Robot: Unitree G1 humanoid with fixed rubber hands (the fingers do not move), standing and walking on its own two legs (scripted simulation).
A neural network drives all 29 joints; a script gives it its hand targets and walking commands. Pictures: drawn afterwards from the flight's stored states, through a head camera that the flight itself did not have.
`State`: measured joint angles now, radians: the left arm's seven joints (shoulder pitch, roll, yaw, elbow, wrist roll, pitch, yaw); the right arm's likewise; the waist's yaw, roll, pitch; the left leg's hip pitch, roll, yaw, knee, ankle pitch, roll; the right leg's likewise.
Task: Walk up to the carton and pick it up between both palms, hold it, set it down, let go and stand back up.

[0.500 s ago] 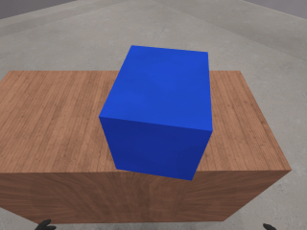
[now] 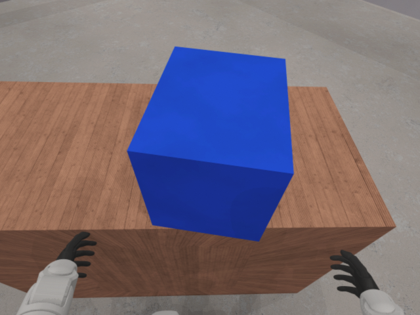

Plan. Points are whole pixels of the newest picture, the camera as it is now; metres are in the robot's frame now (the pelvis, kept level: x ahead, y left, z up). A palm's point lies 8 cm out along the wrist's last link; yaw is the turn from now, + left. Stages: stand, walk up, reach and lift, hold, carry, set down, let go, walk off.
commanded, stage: reach and lift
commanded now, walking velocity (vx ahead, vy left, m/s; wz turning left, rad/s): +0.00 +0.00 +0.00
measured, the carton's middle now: (217, 144) +0.41 +0.00 +0.07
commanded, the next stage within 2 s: none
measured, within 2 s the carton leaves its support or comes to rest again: neither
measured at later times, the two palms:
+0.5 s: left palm (50, 282) +0.17 +0.29 -0.02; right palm (358, 296) +0.15 -0.25 -0.02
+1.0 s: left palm (56, 267) +0.18 +0.26 +0.03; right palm (366, 283) +0.15 -0.22 +0.05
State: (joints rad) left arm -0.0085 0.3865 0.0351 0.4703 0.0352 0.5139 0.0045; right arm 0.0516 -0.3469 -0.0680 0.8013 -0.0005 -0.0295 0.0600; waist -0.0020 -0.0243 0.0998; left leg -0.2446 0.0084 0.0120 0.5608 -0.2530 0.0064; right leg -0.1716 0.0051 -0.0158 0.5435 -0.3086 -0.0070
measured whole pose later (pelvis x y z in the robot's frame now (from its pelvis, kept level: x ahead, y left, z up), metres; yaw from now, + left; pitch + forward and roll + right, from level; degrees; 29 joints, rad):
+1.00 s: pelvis -0.01 +0.00 +0.02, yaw -1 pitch -6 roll -1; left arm 0.31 0.38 0.07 -0.05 -0.13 0.32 -0.04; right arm 0.43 -0.14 -0.07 -0.19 0.04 0.25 -0.07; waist 0.01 -0.02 0.08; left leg -0.10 0.02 0.03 0.34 -0.13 0.01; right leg -0.03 0.02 0.01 0.31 -0.17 -0.01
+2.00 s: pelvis +0.02 +0.00 +0.02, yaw -1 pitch -3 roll +0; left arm 0.08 0.40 0.13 -0.33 -0.28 0.53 -0.08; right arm 0.22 -0.18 -0.02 -0.47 0.19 0.48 -0.22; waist 0.04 -0.02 0.05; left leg -0.10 0.02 0.04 0.32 -0.16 0.00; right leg -0.03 0.02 0.01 0.27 -0.19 -0.01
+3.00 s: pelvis +0.01 +0.00 +0.02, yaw -2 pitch -4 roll -1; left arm -0.78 0.46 0.19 0.24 -0.26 0.79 -0.10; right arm -0.59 -0.32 -0.03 0.16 0.35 0.62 -0.26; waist -0.05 -0.02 0.01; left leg -0.10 0.02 0.04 0.32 -0.15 0.00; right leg -0.02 0.02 0.01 0.27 -0.18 -0.01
